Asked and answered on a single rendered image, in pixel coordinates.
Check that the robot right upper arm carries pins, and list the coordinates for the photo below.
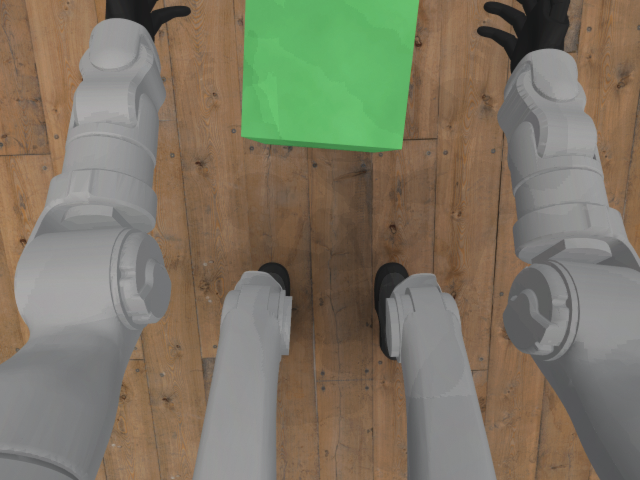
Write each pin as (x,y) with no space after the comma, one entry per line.
(580,323)

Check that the right robot thigh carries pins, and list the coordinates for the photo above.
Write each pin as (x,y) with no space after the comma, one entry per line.
(446,437)

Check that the right robot hand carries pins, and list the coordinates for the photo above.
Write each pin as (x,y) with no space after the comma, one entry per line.
(543,27)

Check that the robot left upper arm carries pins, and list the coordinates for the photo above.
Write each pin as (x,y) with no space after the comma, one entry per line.
(86,297)

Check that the carton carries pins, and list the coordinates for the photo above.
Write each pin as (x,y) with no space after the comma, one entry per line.
(330,74)

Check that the left robot forearm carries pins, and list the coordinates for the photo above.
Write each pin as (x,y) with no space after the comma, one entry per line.
(111,146)

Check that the left robot hand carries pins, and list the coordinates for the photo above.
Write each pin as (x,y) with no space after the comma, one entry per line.
(140,11)

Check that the robot left foot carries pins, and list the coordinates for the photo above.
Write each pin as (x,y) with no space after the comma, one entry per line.
(279,273)

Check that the right robot forearm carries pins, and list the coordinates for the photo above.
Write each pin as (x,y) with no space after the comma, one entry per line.
(556,172)

